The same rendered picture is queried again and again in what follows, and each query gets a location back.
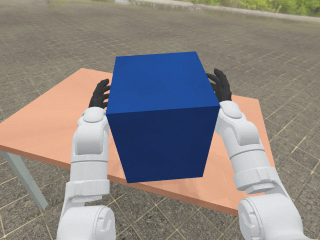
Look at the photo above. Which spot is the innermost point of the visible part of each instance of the right robot upper arm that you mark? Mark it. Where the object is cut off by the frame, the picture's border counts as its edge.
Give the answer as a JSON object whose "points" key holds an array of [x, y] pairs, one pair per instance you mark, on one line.
{"points": [[269, 217]]}

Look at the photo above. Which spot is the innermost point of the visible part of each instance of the robot right forearm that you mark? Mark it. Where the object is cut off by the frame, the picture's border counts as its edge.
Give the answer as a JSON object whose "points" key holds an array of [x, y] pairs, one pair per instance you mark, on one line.
{"points": [[252, 170]]}

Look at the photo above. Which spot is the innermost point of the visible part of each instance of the right robot hand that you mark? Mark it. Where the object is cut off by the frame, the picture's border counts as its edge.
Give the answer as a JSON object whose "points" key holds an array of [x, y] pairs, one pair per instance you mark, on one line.
{"points": [[222, 86]]}

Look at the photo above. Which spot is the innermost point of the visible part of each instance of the left robot hand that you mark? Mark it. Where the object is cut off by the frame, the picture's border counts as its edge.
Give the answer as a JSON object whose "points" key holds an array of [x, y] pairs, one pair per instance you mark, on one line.
{"points": [[97, 100]]}

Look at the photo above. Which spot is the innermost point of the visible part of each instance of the robot left forearm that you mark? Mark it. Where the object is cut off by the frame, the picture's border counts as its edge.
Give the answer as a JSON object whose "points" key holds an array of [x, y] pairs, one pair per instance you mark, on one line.
{"points": [[89, 157]]}

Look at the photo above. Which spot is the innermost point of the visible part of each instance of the carton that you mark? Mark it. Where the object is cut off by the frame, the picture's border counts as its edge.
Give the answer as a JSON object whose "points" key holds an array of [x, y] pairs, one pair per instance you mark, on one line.
{"points": [[162, 112]]}

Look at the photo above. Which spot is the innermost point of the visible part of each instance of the left robot upper arm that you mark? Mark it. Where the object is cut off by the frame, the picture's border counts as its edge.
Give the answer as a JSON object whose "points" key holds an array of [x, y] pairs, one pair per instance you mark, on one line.
{"points": [[87, 223]]}

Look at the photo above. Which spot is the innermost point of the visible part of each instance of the table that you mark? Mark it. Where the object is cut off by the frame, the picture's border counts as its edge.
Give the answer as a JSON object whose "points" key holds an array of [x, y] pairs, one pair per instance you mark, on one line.
{"points": [[43, 130]]}

